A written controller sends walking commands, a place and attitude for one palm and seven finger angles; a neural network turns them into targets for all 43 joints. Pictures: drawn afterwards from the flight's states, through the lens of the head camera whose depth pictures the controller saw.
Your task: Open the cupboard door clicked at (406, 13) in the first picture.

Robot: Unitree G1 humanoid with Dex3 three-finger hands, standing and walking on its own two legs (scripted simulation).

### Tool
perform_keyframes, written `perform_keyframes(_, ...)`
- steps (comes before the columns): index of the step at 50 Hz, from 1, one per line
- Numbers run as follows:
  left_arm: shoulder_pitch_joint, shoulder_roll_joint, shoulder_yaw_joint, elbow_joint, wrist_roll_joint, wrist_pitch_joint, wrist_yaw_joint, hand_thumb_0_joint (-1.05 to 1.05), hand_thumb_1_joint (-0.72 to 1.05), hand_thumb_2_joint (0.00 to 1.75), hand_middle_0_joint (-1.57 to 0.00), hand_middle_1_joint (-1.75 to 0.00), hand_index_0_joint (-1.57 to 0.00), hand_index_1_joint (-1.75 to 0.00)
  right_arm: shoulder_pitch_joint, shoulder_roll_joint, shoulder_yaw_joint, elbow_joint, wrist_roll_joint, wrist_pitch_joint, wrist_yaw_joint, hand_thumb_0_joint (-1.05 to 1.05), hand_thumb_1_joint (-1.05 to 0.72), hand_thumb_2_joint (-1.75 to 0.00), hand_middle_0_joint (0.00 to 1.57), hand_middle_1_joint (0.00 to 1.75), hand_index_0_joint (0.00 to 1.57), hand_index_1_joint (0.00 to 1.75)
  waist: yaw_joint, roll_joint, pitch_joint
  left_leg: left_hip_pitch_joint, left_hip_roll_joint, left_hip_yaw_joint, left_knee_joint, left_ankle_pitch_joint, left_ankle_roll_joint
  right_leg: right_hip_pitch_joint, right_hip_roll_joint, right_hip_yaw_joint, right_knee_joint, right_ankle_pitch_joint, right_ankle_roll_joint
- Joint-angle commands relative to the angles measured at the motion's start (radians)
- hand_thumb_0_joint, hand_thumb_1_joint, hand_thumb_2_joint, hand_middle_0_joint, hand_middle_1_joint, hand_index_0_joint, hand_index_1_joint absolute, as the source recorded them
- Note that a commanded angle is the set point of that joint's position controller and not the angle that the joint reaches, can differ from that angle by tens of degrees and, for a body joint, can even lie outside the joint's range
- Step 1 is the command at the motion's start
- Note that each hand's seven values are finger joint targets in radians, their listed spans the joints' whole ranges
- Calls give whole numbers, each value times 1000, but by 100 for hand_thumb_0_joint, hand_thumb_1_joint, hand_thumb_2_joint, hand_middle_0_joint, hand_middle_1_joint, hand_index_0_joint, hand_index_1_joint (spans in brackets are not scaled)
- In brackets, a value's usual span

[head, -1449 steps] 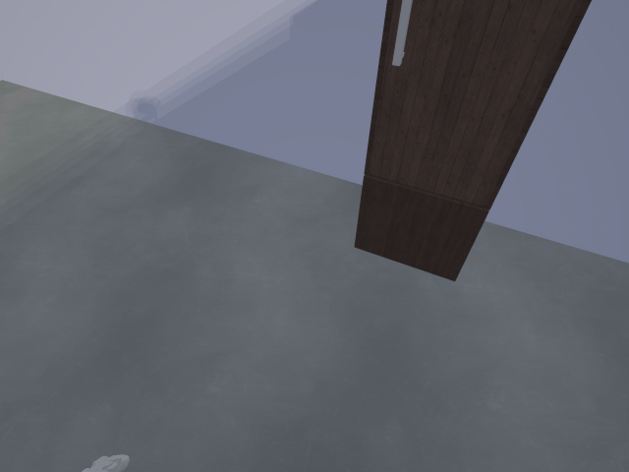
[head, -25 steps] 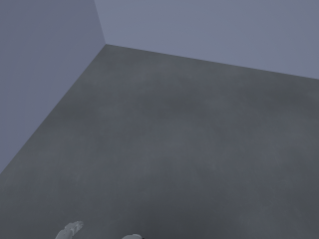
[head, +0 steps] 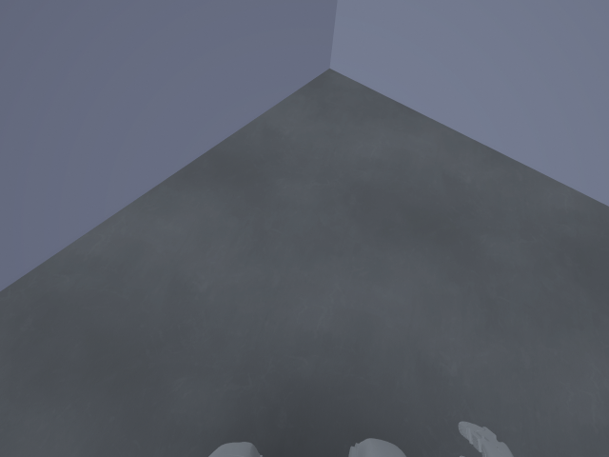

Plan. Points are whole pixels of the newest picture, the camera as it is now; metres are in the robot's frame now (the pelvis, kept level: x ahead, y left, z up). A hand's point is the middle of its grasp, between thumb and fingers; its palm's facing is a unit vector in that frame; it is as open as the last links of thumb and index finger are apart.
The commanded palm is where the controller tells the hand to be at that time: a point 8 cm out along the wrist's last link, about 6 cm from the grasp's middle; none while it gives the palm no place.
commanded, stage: turn to face it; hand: left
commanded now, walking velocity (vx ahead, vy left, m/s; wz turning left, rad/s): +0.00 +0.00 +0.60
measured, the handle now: out of the picture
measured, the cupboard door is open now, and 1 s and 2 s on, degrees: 42 42 42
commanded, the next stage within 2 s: none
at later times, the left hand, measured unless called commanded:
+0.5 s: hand out of the picture +0.03 +0.15 -0.15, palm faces +0.31 -0.92 -0.22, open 7.4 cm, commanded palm none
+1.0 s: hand out of the picture -0.02 +0.19 -0.14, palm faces +0.57 -0.77 -0.28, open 7.4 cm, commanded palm none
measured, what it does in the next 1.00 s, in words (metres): steps on the spot, turning left: right foot, then left foot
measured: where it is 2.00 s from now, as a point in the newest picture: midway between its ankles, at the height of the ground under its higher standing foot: outside the picture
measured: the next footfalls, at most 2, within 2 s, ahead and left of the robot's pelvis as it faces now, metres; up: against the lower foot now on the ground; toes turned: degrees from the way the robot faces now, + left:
right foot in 0.24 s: +0.07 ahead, -0.17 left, +0.00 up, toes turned +5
left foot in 0.60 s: +0.01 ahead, +0.09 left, +0.00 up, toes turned +28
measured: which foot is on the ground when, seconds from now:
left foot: down 0.00-0.24, up 0.26-0.58, down 0.60-1.00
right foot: up 0.00-0.22, down 0.24-0.60, up 0.62-1.00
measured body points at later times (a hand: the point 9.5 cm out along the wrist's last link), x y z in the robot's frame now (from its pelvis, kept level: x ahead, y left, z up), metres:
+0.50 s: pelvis +0.00 -0.05 +0.01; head +0.05 -0.04 +0.46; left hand +0.01 +0.20 -0.13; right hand +0.15 -0.28 -0.13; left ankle -0.03 +0.08 -0.68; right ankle +0.04 -0.17 -0.72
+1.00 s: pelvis +0.01 -0.05 +0.01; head +0.05 -0.03 +0.46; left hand -0.05 +0.23 -0.12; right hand +0.20 -0.22 -0.14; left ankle -0.03 +0.07 -0.72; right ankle +0.08 -0.16 -0.72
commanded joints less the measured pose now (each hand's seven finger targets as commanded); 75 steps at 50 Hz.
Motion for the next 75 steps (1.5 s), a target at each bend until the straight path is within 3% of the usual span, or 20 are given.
perform_keyframes(1,-22,73,17,-103,4,-28,-8,0,90,90,-20,-30,-20,-30,43,-207,-58,-50,-4,-8,-25,0,-90,-90,20,30,20,30,-30,221,-138,111,249,-275,-279,287,118,-84,13,72,1,100,7)
perform_keyframes(10,63,70,22,-103,-1,-55,-3,0,90,90,-20,-30,-20,-30,8,-199,-77,-65,0,9,-12,0,-90,-90,20,30,20,30,20,175,-151,-107,158,-338,-163,116,61,307,97,22,-619,258,-14)
perform_keyframes(12,104,227,52,-111,22,-73,13,0,90,90,-20,-30,-20,-30,15,-73,-61,-96,11,8,-3,0,-90,-90,20,30,20,30,54,-294,-161,-341,-76,-73,276,-282,-77,425,-327,467,-889,216,-159)
perform_keyframes(13,76,226,40,-122,11,-68,17,0,90,90,-20,-30,-20,-30,1,-123,-66,-94,3,12,1,0,-90,-90,20,30,20,30,45,-247,-137,-304,-10,-121,499,-327,-63,275,-395,462,-891,240,-220)
perform_keyframes(18,-68,99,8,-153,8,-72,16,0,90,90,-20,-30,-20,-30,59,-77,-53,-32,3,32,22,0,-90,-90,20,30,20,30,-44,-176,-107,-249,53,-42,551,-128,-102,249,-194,69,-790,530,-165)
perform_keyframes(27,33,164,38,-96,9,-69,5,0,90,90,-20,-30,-20,-30,62,-67,-37,-36,10,9,20,0,-90,-90,20,30,20,30,-14,-140,-166,24,19,72,-51,-27,-78,317,-239,-53,-580,709,-127)
perform_keyframes(29,20,102,29,-127,-6,-57,-4,0,90,90,-20,-30,-20,-30,178,-196,-71,-14,0,-7,12,0,-90,-90,20,30,20,30,-82,181,-248,325,227,-219,-219,325,22,32,-120,-137,-288,332,-18)
perform_keyframes(30,-51,40,5,-170,-8,-51,-5,0,90,90,-20,-30,-20,-30,252,-287,-96,1,-2,-5,-1,0,-90,-90,20,30,20,30,-132,396,-252,374,436,-489,-247,696,170,-172,-9,-86,-70,-175,27)
perform_keyframes(31,-118,66,4,-188,2,-40,1,0,90,90,-20,-30,-20,-30,295,-280,-92,24,-2,0,-9,0,-90,-90,20,30,20,30,-141,255,-241,343,449,-427,-218,692,204,-180,-21,28,27,-132,3)
perform_keyframes(36,-60,61,17,-111,6,-30,-12,0,90,90,-20,-30,-20,-30,91,-195,-61,-30,-5,-14,-27,0,-90,-90,20,30,20,30,-39,226,-153,147,254,-288,-289,291,110,-130,4,74,24,125,7)
perform_keyframes(48,6,56,16,-112,-7,-49,1,0,90,90,-20,-30,-20,-30,66,-192,-77,-37,-5,7,-16,0,-90,-90,20,30,20,30,-9,216,-176,14,177,-406,-211,255,90,222,115,39,-564,203,-18)
perform_keyframes(49,49,83,23,-103,-6,-58,6,0,90,90,-20,-30,-20,-30,52,-169,-76,-46,3,7,-14,0,-90,-90,20,30,20,30,16,148,-193,-63,135,-381,-152,187,51,350,82,61,-715,283,-26)
perform_keyframes(51,60,223,47,-114,17,-70,19,0,90,90,-20,-30,-20,-30,48,-84,-67,-78,12,5,-4,0,-90,-90,20,30,20,30,40,-289,-163,-321,-82,-99,290,-295,-80,424,-356,464,-898,299,-198)
perform_keyframes(56,-81,88,6,-141,1,-75,18,0,90,90,-20,-30,-20,-30,84,-87,-64,-12,2,38,18,0,-90,-90,20,30,20,30,-54,-149,-93,-274,39,-76,599,-110,-102,276,-192,95,-798,585,-177)
perform_keyframes(67,45,166,39,-86,9,-69,4,0,90,90,-20,-30,-20,-30,37,-69,-40,-34,8,10,20,0,-90,-90,20,30,20,30,-15,-143,-158,37,6,73,-61,-17,-75,329,-231,-64,-568,756,-122)
perform_keyframes(68,30,155,38,-94,0,-66,0,0,90,90,-20,-30,-20,-30,96,-105,-50,-19,6,3,19,0,-90,-90,20,30,20,30,-55,-63,-189,178,27,38,-170,120,-55,239,-212,-97,-451,697,-82)
perform_keyframes(69,29,99,30,-123,-7,-60,-6,0,90,90,-20,-30,-20,-30,172,-215,-77,-8,-2,-8,11,0,-90,-90,20,30,20,30,-94,208,-264,362,252,-262,-214,379,43,17,-100,-143,-230,314,-13)
perform_keyframes(70,-47,43,6,-166,-7,-52,-5,0,90,90,-20,-30,-20,-30,250,-299,-98,8,0,-3,-3,0,-90,-90,20,30,20,30,-139,375,-274,395,431,-491,-236,744,179,-158,-3,-69,-32,-174,20)
perform_keyframes(71,-94,70,5,-179,1,-40,0,0,90,90,-20,-30,-20,-30,276,-286,-92,25,1,1,-9,0,-90,-90,20,30,20,30,-137,250,-262,364,439,-424,-209,718,202,-164,-23,35,42,-136,-2)
perform_keyframes(75,-63,68,18,-110,5,-29,-8,0,90,90,-20,-30,-20,-30,98,-201,-63,-24,-3,-12,-29,0,-90,-90,20,30,20,30,-52,218,-160,181,261,-293,-279,398,113,-146,-7,83,77,119,6)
